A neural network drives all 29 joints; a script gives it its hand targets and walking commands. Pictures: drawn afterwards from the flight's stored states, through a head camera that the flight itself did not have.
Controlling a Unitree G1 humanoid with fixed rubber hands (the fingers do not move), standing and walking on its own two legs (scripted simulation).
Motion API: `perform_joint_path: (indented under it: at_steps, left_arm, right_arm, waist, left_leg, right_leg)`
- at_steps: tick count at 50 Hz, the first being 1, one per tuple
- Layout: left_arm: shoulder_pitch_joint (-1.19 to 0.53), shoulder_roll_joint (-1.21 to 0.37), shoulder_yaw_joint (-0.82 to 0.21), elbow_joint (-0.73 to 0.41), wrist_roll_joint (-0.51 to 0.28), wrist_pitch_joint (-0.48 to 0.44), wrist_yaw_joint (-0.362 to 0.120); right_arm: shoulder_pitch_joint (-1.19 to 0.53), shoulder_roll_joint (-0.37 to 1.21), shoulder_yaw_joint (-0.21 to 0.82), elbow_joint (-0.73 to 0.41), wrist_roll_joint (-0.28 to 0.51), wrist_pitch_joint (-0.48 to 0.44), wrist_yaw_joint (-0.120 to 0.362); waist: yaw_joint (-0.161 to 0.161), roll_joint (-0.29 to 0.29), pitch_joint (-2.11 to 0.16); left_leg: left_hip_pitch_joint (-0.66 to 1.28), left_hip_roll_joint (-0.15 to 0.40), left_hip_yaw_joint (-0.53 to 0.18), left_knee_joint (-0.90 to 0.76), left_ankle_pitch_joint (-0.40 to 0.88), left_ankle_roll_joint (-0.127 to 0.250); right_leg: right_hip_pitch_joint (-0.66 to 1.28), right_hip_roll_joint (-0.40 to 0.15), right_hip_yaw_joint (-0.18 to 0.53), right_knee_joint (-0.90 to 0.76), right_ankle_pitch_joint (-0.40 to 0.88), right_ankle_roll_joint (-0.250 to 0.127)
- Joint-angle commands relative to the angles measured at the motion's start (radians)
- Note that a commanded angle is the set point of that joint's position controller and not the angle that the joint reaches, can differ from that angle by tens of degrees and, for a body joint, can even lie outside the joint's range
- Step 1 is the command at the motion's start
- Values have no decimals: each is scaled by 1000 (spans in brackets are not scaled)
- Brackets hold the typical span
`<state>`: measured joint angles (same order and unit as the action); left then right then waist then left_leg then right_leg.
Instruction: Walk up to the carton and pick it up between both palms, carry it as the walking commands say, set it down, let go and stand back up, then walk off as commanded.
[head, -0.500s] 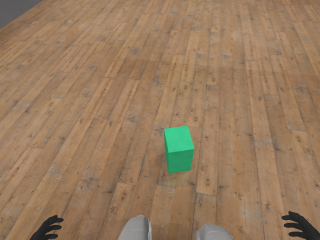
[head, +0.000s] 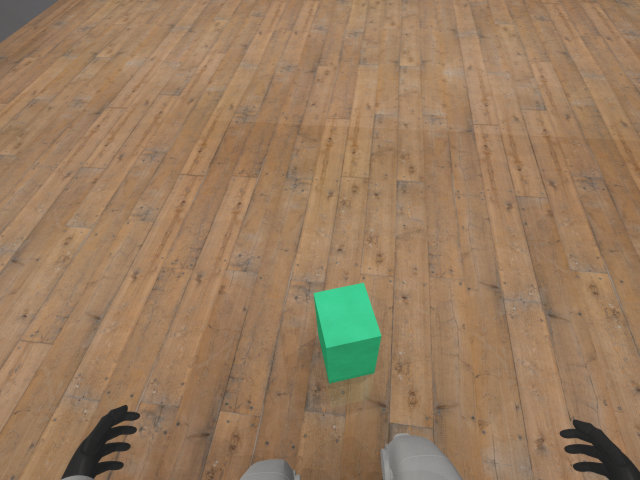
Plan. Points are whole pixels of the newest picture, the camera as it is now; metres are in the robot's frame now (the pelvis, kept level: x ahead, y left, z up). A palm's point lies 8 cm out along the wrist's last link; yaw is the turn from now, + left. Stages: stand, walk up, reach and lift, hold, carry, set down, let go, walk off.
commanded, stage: walk up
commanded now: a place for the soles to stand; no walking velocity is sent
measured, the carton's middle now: (345, 335) +0.54 -0.03 -0.59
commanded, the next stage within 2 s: none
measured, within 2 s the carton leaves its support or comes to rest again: neither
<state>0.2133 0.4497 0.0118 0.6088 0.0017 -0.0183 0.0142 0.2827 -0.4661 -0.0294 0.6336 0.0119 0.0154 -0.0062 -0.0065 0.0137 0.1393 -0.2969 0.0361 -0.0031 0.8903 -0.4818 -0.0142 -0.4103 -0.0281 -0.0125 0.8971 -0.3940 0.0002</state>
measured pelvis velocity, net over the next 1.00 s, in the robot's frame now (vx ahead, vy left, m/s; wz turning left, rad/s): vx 0.05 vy -0.01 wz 0.02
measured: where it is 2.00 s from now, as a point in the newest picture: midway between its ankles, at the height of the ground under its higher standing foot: outside the picture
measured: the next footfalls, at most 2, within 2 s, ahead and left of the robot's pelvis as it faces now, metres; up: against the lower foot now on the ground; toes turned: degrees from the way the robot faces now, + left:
right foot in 1.08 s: +0.19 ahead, -0.19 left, +0.00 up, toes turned +11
left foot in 1.32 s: +0.16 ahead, +0.03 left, +0.00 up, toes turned +4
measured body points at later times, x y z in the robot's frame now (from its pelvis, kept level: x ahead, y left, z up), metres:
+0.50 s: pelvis +0.04 +0.01 +0.04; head +0.05 +0.02 +0.49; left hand +0.16 +0.33 -0.07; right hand +0.15 -0.30 -0.07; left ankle -0.01 +0.14 -0.69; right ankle +0.06 -0.12 -0.69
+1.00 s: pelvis +0.05 -0.01 +0.04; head +0.07 +0.00 +0.48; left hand +0.18 +0.31 -0.07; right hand +0.09 -0.34 -0.07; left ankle -0.01 +0.14 -0.69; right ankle +0.08 -0.14 -0.67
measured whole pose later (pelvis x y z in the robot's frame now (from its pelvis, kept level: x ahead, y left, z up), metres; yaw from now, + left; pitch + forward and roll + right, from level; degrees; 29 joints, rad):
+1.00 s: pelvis +0.05 -0.01 +0.04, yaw +1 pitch -4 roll +2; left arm 0.10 0.40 0.13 0.89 0.05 0.05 -0.06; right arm 0.28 -0.36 -0.08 0.94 -0.06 -0.04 -0.07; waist -0.02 -0.05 0.12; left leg -0.07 0.02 -0.01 0.52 -0.38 -0.02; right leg -0.35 -0.05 0.03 0.84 -0.49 0.00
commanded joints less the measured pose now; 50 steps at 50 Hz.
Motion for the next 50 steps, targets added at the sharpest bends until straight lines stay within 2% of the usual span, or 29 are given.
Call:
perform_joint_path:
  at_steps: [1,2,3,5,7,9,14,21,27,41,42,43,44,45,46,47,48,50]
  left_arm:
    - [-42,205,61,-37,-27,-11,6]
    - [-56,223,61,-12,-26,-15,10]
    - [-66,231,59,14,-23,-17,8]
    - [-70,234,59,47,-20,-20,8]
    - [-83,218,51,79,-22,-20,9]
    - [-108,204,48,105,-24,-15,7]
    - [-147,191,48,173,-23,-7,4]
    - [-181,176,49,267,-20,-8,2]
    - [-189,158,51,330,-15,-9,4]
    - [-182,135,60,408,-8,-14,11]
    - [-196,149,117,332,32,16,-28]
    - [-257,121,124,290,46,31,-43]
    - [-292,93,129,238,61,41,-55]
    - [-309,83,136,189,70,48,-64]
    - [-311,76,141,149,63,48,-73]
    - [-298,77,145,124,53,45,-81]
    - [-278,86,149,106,48,43,-90]
    - [-238,98,156,79,42,46,-104]
  right_arm:
    - [-77,-240,-65,-45,4,-42,-2]
    - [-72,-216,-60,-27,8,-43,-2]
    - [-52,-215,-58,-5,8,-40,-4]
    - [-44,-213,-50,36,10,-37,-8]
    - [-60,-212,-52,67,5,-36,-8]
    - [-75,-201,-46,96,7,-35,-7]
    - [-142,-188,-42,156,9,-33,-4]
    - [-194,-171,-42,249,7,-34,-3]
    - [-221,-152,-44,308,5,-34,-3]
    - [-222,-121,-47,382,0,-36,-8]
    - [-56,-178,-79,369,-20,-51,-37]
    - [11,-234,-98,377,-33,-54,-53]
    - [62,-269,-119,364,-56,-58,-67]
    - [95,-279,-128,334,-75,-65,-79]
    - [93,-276,-135,295,-78,-70,-86]
    - [64,-271,-141,262,-78,-73,-91]
    - [37,-265,-145,227,-77,-76,-92]
    - [19,-250,-143,180,-67,-78,-90]
  waist:
    - [34,-19,-117]
    - [17,-52,-149]
    - [2,-51,-177]
    - [4,-37,-216]
    - [-1,-32,-221]
    - [1,-36,-211]
    - [11,-14,-170]
    - [10,4,-157]
    - [9,5,-146]
    - [4,-8,-136]
    - [-46,-74,-133]
    - [-85,23,-57]
    - [-116,115,-24]
    - [-117,92,-1]
    - [-104,84,12]
    - [-89,96,23]
    - [-74,115,23]
    - [-51,117,30]
  left_leg:
    - [-77,143,-208,-308,343,105]
    - [-29,113,-130,-272,427,73]
    - [33,89,-96,-257,455,55]
    - [73,75,-85,-238,493,52]
    - [112,87,-86,-258,523,60]
    - [108,97,-90,-292,515,71]
    - [85,107,-92,-376,439,75]
    - [137,108,-68,-453,459,69]
    - [166,110,-55,-509,437,66]
    - [210,105,-29,-567,437,57]
    - [253,156,-155,-541,309,127]
    - [345,238,-268,-585,238,194]
    - [454,327,-406,-620,207,268]
    - [438,377,-462,-608,230,312]
    - [399,381,-463,-604,262,315]
    - [378,369,-434,-596,268,304]
    - [358,353,-407,-593,270,287]
    - [258,317,-360,-569,307,253]
  right_leg:
    - [176,-79,105,-233,290,-38]
    - [192,-108,147,-266,359,-53]
    - [171,-138,165,-265,414,-71]
    - [199,-169,168,-271,520,-101]
    - [192,-168,150,-264,572,-100]
    - [199,-149,118,-269,531,-89]
    - [217,-132,96,-320,438,-74]
    - [261,-130,76,-387,477,-64]
    - [286,-123,62,-436,454,-52]
    - [317,-120,66,-505,456,-46]
    - [212,-46,-29,-359,176,-43]
    - [-6,-14,-47,-279,22,-31]
    - [-234,-9,-3,-125,-165,-19]
    - [-304,-59,73,-28,-187,-11]
    - [-307,-84,115,4,-174,-7]
    - [-313,-102,136,2,-158,-1]
    - [-299,-113,139,-22,-128,7]
    - [-190,-106,118,-106,-58,11]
